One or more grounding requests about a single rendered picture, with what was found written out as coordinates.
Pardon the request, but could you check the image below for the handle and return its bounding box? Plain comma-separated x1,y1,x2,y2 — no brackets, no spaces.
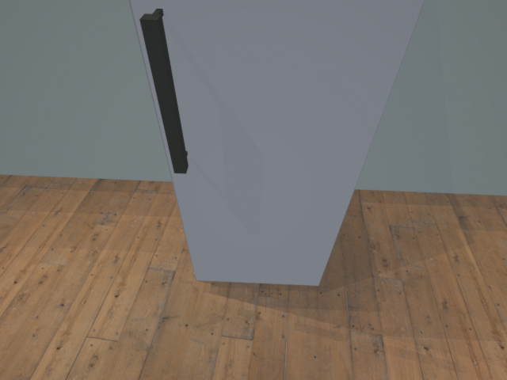
139,9,189,173

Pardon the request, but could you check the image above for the fridge door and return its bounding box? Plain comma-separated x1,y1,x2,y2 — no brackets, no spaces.
131,0,424,286

